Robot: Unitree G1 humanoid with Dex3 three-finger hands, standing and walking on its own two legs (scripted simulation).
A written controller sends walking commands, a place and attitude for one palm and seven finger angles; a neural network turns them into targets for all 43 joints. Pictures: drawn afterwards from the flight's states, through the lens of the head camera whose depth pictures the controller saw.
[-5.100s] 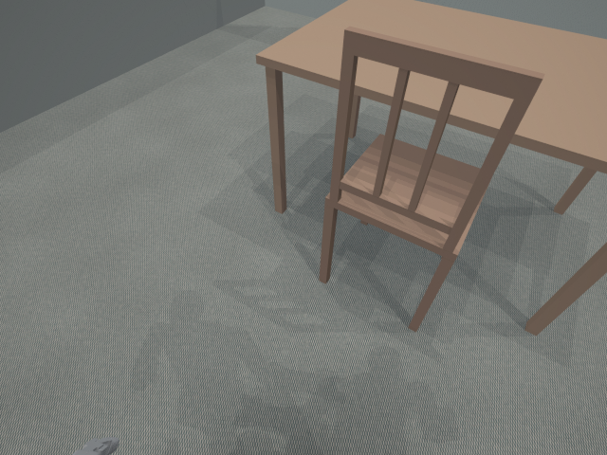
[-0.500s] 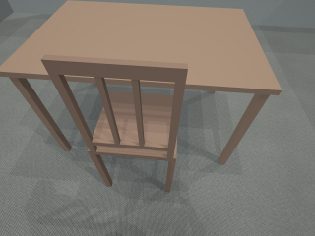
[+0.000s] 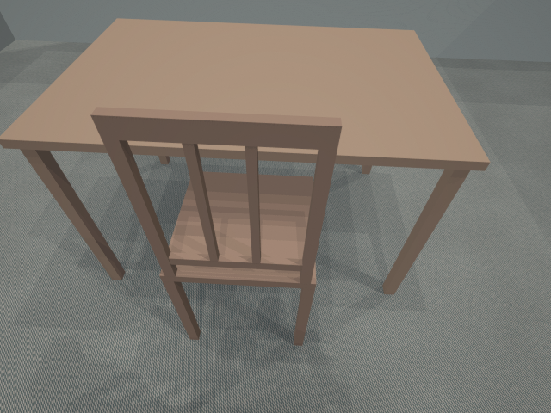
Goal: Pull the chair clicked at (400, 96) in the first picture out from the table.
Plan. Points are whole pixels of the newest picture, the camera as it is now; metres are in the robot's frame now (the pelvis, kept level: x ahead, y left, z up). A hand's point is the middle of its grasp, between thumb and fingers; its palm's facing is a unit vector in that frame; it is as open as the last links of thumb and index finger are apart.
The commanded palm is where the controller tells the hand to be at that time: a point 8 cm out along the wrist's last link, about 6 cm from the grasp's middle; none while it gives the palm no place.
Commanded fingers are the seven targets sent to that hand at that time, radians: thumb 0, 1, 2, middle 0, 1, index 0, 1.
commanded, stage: look again from close up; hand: left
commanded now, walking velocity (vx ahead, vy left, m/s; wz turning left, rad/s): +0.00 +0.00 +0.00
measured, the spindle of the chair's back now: (204, 210) +0.49 +0.18 -0.04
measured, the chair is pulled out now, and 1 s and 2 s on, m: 0.00 0.00 0.00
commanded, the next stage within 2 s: shuffle to correct the standing spot in 0.76 s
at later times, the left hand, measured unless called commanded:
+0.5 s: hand out of the picture -0.02 +0.14 -0.17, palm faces +0.01 -0.99 -0.17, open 7.4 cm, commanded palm none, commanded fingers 0.00 0.90 0.90 -0.20 -0.30 -0.20 -0.30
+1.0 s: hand out of the picture -0.03 +0.13 -0.17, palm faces +0.02 -0.98 -0.17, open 7.4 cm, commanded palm none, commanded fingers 0.00 0.90 0.90 -0.20 -0.30 -0.20 -0.30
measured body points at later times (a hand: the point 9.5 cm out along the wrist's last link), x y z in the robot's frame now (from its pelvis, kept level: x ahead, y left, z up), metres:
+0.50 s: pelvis -0.01 -0.03 +0.00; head +0.00 -0.02 +0.45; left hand -0.02 +0.19 -0.16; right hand +0.00 -0.25 -0.15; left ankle -0.02 +0.08 -0.73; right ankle -0.03 -0.16 -0.73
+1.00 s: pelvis -0.01 -0.04 +0.00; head +0.00 -0.03 +0.45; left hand -0.03 +0.18 -0.16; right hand -0.01 -0.26 -0.16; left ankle -0.02 +0.08 -0.73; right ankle -0.03 -0.16 -0.73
